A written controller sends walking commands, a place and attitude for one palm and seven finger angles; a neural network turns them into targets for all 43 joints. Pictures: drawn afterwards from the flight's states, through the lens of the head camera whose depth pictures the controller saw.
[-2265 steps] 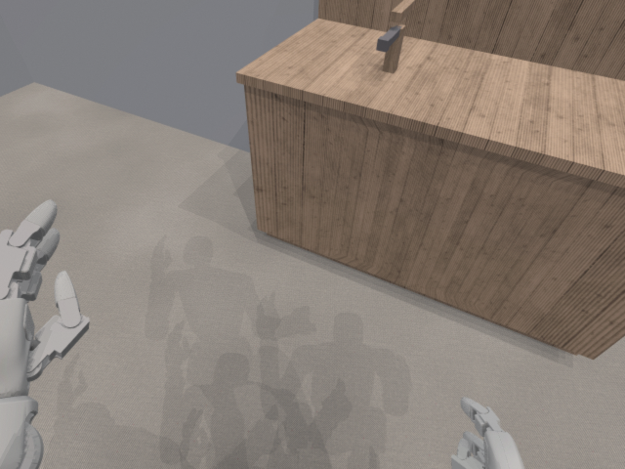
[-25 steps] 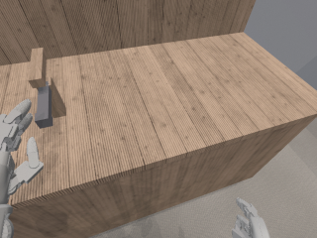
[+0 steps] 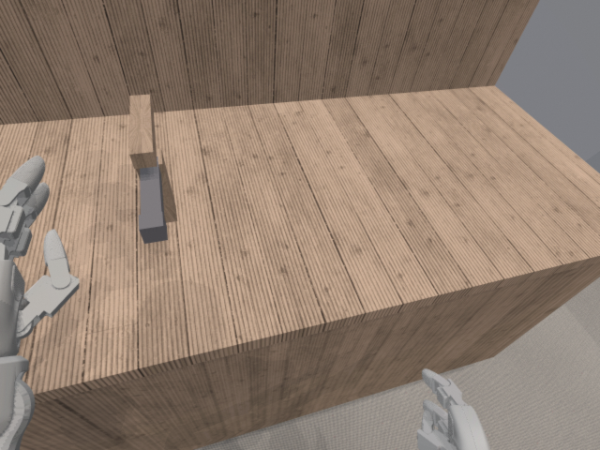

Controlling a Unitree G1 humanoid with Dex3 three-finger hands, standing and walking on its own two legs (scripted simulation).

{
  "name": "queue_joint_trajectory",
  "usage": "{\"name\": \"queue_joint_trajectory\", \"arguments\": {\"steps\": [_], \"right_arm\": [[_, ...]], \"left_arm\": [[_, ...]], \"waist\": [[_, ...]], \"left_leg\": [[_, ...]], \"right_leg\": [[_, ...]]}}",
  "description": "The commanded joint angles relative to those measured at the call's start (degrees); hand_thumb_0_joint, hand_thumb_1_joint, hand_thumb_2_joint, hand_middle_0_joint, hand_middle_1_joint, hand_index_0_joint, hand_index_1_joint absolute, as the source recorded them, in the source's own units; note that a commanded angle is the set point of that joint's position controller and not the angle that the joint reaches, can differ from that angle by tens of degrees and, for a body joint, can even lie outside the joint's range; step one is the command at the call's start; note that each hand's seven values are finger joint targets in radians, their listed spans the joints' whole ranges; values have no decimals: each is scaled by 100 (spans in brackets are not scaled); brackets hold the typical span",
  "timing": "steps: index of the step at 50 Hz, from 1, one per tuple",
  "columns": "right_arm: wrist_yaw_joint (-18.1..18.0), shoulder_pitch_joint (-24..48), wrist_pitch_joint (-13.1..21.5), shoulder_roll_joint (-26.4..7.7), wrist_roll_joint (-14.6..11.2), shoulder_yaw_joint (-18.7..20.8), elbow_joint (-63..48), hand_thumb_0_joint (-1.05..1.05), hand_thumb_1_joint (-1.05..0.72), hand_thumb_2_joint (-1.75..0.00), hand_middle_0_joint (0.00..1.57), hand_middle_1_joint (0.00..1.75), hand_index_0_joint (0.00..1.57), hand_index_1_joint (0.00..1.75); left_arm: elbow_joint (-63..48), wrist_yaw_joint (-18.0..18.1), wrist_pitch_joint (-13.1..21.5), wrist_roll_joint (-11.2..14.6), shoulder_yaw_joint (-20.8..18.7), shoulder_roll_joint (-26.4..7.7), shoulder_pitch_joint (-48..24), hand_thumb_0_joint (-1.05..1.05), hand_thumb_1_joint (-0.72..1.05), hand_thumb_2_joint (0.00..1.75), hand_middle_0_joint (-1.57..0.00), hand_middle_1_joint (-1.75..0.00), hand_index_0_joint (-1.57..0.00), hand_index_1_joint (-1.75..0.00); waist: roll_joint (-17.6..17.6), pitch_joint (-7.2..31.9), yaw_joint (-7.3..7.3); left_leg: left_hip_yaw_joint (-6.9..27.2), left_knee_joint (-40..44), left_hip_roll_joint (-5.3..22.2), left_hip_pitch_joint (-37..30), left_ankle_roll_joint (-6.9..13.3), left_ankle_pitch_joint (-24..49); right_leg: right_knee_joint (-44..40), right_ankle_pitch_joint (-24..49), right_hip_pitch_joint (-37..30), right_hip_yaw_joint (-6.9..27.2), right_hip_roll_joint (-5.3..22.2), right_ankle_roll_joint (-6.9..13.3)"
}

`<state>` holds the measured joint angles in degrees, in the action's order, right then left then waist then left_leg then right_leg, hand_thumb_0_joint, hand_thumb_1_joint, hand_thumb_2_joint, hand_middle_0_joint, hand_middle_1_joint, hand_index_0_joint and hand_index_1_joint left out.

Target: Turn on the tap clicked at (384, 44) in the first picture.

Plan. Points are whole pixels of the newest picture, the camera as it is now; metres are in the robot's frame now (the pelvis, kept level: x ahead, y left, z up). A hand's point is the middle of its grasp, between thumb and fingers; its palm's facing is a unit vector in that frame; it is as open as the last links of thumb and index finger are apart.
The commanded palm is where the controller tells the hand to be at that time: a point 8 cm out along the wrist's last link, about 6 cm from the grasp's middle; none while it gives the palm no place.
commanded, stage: come to a stop and stand still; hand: left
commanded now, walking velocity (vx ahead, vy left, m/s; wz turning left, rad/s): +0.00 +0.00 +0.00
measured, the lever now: (153, 227) +0.34 +0.23 +0.11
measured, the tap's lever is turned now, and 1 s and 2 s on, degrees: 0 0 0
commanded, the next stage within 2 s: look again from close up in 0.32 s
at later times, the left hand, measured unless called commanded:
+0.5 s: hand (90, 285) +0.22 +0.23 +0.16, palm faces +0.38 -0.85 -0.35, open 7.5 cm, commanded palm +0.16 +0.27 +0.17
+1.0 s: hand (121, 287) +0.22 +0.21 +0.16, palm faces +0.37 -0.86 -0.35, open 7.5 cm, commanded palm +0.16 +0.24 +0.17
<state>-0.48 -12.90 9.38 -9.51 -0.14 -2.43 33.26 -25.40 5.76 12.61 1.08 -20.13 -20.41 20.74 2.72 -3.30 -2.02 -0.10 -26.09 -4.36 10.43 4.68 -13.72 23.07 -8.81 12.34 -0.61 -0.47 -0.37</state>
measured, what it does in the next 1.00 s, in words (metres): stands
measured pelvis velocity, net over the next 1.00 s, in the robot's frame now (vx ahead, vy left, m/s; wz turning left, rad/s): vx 0.00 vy -0.04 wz -0.01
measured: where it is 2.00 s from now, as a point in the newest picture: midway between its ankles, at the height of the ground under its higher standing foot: outside the picture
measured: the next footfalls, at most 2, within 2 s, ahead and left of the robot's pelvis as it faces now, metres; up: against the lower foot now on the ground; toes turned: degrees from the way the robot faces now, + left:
none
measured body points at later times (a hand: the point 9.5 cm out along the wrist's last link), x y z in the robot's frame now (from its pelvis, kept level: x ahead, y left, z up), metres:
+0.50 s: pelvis +0.01 -0.01 +0.00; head +0.02 +0.01 +0.45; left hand +0.19 +0.28 +0.18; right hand +0.19 -0.23 -0.07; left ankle +0.00 +0.06 -0.74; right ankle +0.04 -0.13 -0.74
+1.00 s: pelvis +0.00 -0.04 +0.00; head +0.02 -0.02 +0.45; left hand +0.20 +0.25 +0.18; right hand +0.17 -0.27 -0.07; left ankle +0.00 +0.06 -0.74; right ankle +0.04 -0.13 -0.74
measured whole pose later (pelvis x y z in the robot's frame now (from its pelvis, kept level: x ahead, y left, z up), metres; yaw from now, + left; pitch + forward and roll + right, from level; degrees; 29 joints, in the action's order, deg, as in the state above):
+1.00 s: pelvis +0.00 -0.04 +0.00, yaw +0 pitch -1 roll +0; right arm -2.2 -12.0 5.9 -11.1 -1.0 -0.8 33.9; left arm -25.9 6.5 10.1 3.4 -19.7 -20.9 24.5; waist 1.7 -2.4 -0.9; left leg 0.6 -24.1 -1.8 10.2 1.7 -12.9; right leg 21.3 -8.0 12.4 -1.3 -3.0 2.5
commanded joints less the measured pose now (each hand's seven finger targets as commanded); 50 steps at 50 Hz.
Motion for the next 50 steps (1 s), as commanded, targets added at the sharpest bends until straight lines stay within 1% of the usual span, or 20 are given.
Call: {"name": "queue_joint_trajectory", "arguments": {"steps": [1, 5, 6, 7, 10, 11, 15, 16, 18, 20, 21, 25, 26, 29, 35, 40, 41, 45, 46, 50], "right_arm": [[-34, 447, 237, -908, -37, 400, -833, 0, -90, -90, 20, 30, 20, 30], [-36, 563, 153, -900, -94, 437, -864, 0, -90, -90, 20, 30, 20, 30], [-45, 482, 88, -922, -54, 434, -850, 0, -90, -90, 20, 30, 20, 30], [-48, 488, 74, -923, -74, 475, -911, 0, -90, -90, 20, 30, 20, 30], [-74, 625, 29, -899, -123, 453, -921, 0, -90, -90, 20, 30, 20, 30], [-89, 558, -11, -914, -69, 440, -916, 0, -90, -90, 20, 30, 20, 30], [-111, 664, 9, -902, -130, 449, -934, 0, -90, -90, 20, 30, 20, 30], [-119, 577, -19, -918, -76, 427, -922, 0, -90, -90, 20, 30, 20, 30], [-127, 557, 11, -934, -92, 479, -934, 0, -90, -90, 20, 30, 20, 30], [-140, 670, 6, -903, -136, 442, -906, 0, -90, -90, 20, 30, 20, 30], [-150, 588, -32, -924, -77, 422, -889, 0, -90, -90, 20, 30, 20, 30], [-171, 691, -25, -911, -140, 438, -885, 0, -90, -90, 20, 30, 20, 30], [-181, 620, -59, -921, -82, 409, -877, 0, -90, -90, 20, 30, 20, 30], [-196, 595, -26, -938, -97, 449, -906, 0, -90, -90, 20, 30, 20, 30], [-209, 751, 1, -920, -127, 415, -876, 0, -90, -90, 20, 30, 20, 30], [-214, 728, 1, -924, -130, 421, -859, 0, -90, -90, 20, 30, 20, 30], [-218, 653, -17, -924, -74, 397, -839, 0, -90, -90, 20, 30, 20, 30], [-222, 762, -24, -886, -136, 417, -866, 0, -90, -90, 20, 30, 20, 30], [-226, 683, -52, -896, -96, 404, -850, 0, -90, -90, 20, 30, 20, 30], [-188, 764, -67, -876, -163, 441, -889, 0, -90, -90, 20, 30, 20, 30]], "left_arm": [[-1235, 44, 409, 71, -289, -692, -313, 0, 90, 90, -20, -30, -20, -30], [-1427, 87, 378, 65, -595, -993, -188, 0, 90, 90, -20, -30, -20, -30], [-1235, 56, 374, 108, -442, -813, -81, 0, 90, 90, -20, -30, -20, -30], [-1347, 56, 368, 109, -521, -929, -84, 0, 90, 90, -20, -30, -20, -30], [-1509, 106, 355, 124, -748, -1098, -9, 0, 90, 90, -20, -30, -20, -30], [-1340, 75, 356, 169, -571, -895, 124, 0, 90, 90, -20, -30, -20, -30], [-1672, 120, 354, 165, -721, -1084, 84, 0, 90, 90, -20, -30, -20, -30], [-1522, 89, 354, 194, -493, -850, 119, 0, 90, 90, -20, -30, -20, -30], [-1662, 101, 356, 171, -573, -989, 18, 0, 90, 90, -20, -30, -20, -30], [-1606, 144, 318, 169, -664, -1054, 48, 0, 90, 90, -20, -30, -20, -30], [-1393, 112, 316, 198, -432, -802, 85, 0, 90, 90, -20, -30, -20, -30], [-1334, 158, 261, 164, -611, -995, -10, 0, 90, 90, -20, -30, -20, -30], [-1152, 124, 265, 184, -353, -728, -22, 0, 90, 90, -20, -30, -20, -30], [-1186, 131, 240, 161, -422, -847, -158, 0, 90, 90, -20, -30, -20, -30], [-1408, 193, 215, 141, -568, -1040, -167, 0, 90, 90, -20, -30, -20, -30], [-1350, 203, 173, 182, -609, -1045, 40, 0, 90, 90, -20, -30, -20, -30], [-1214, 183, 179, 212, -459, -863, 75, 0, 90, 90, -20, -30, -20, -30], [-1390, 197, 164, 230, -662, -1098, -18, 0, 90, 90, -20, -30, -20, -30], [-1222, 165, 152, 264, -472, -878, -1, 0, 90, 90, -20, -30, -20, -30], [-1390, 156, 115, 268, -546, -1007, -132, 0, 90, 90, -20, -30, -20, -30]], "waist": [[-776, 861, 87], [-737, 1011, 75], [-693, 958, 92], [-685, 971, 72], [-580, 1042, 77], [-582, 1021, 90], [-788, 1083, 91], [-726, 1019, 99], [-856, 1025, 95], [-729, 975, 88], [-654, 898, 99], [-633, 775, 89], [-542, 680, 108], [-386, 645, 103], [-545, 763, 94], [-430, 808, 90], [-365, 804, 108], [-577, 862, 98], [-518, 818, 116], [-613, 797, 109]], "left_leg": [[751, 767, 939, 252, -608, 1298], [710, 577, 958, -3, -758, 2223], [742, 602, 951, 74, -757, 2237], [754, 587, 1000, 57, -767, 2247], [693, 534, 946, 82, -740, 2099], [686, 529, 926, 152, -697, 2019], [645, 466, 904, 81, -674, 1943], [664, 511, 887, 165, -646, 1815], [711, 538, 935, 165, -658, 1728], [677, 558, 909, 147, -633, 1522], [688, 604, 894, 244, -581, 1285], [682, 690, 879, 344, -490, 678], [710, 732, 859, 441, -433, 475], [749, 738, 859, 451, -364, 144], [692, 689, 809, 408, -302, 122], [649, 572, 780, 311, -289, 212], [656, 613, 791, 307, -285, 239], [710, 770, 968, 243, -333, 461], [721, 832, 984, 312, -334, 421], [714, 804, 1085, 279, -355, 536]], "right_leg": [[92, 668, -767, 145, 220, 144], [155, 901, -787, 91, 239, 143], [148, 822, -775, 37, 235, 132], [132, 834, -811, 77, 275, 150], [116, 992, -911, 107, 297, 157], [73, 1025, -932, 92, 322, 160], [84, 1185, -961, 212, 369, 195], [53, 1084, -942, 150, 366, 190], [76, 1087, -967, 223, 397, 208], [29, 968, -874, 254, 370, 188], [-39, 835, -834, 226, 377, 183], [-175, 598, -781, 383, 400, 183], [-244, 426, -716, 344, 399, 178], [-394, 179, -640, 543, 458, 202], [-473, 89, -673, 586, 463, 203], [-602, 15, -581, 692, 517, 214], [-597, -7, -558, 610, 472, 210], [-380, 347, -634, 472, 340, 160], [-368, 288, -613, 396, 302, 139], [-272, 369, -575, 391, 269, 127]]}}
